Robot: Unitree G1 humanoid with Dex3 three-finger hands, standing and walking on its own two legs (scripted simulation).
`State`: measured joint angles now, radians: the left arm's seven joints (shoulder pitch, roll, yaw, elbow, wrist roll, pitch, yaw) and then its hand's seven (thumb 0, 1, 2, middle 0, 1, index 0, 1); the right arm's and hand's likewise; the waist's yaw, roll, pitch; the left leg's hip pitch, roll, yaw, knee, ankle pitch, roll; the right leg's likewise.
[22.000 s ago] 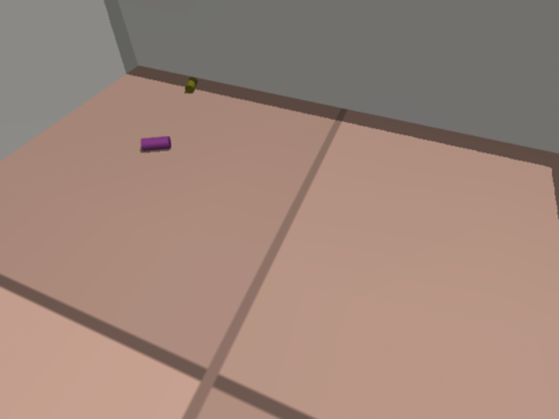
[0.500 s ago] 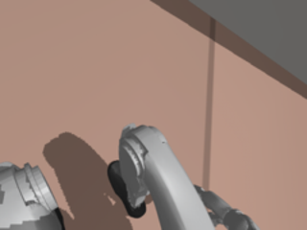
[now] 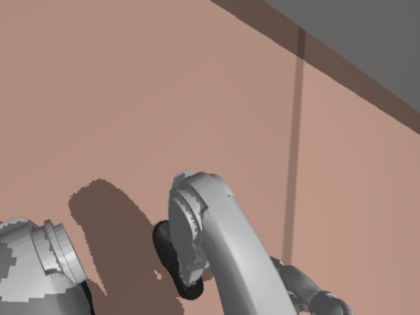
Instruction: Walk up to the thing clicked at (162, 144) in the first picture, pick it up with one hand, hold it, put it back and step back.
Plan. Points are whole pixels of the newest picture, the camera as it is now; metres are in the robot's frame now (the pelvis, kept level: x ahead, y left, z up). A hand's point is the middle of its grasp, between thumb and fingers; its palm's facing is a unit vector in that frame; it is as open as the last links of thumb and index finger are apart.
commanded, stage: settle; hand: left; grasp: from above
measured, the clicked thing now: out of the picture +0.45 +0.36 -0.26
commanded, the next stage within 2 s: lift in 0.64 s
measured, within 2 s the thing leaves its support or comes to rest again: neither
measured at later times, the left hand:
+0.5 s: hand out of the picture +0.43 +0.37 -0.14, palm faces -0.45 -0.07 -0.89, open 9.5 cm
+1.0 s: hand out of the picture +0.41 +0.36 -0.08, palm faces -0.47 -0.10 -0.88, open 9.5 cm
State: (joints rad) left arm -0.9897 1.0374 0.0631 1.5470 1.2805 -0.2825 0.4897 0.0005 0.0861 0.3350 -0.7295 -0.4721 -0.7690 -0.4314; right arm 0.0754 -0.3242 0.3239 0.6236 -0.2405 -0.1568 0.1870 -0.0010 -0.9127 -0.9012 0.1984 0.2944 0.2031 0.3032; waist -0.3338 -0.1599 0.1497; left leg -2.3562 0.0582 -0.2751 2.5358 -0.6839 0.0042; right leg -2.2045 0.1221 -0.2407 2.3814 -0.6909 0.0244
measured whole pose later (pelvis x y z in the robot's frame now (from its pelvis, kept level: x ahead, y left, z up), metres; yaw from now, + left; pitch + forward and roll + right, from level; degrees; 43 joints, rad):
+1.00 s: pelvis -0.01 +0.00 +0.05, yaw +7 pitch +32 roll -9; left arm -0.88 0.79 0.00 1.12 1.13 -0.19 0.09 0.00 0.09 0.29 -0.79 -0.38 -0.83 -0.34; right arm 0.19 -0.28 0.11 0.65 -0.08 0.05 0.10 0.00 -0.92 -0.90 0.20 0.29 0.20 0.30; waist -0.21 0.00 -0.04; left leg -2.28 0.04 -0.14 2.30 -0.61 0.02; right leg -2.15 0.07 -0.13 2.23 -0.67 0.01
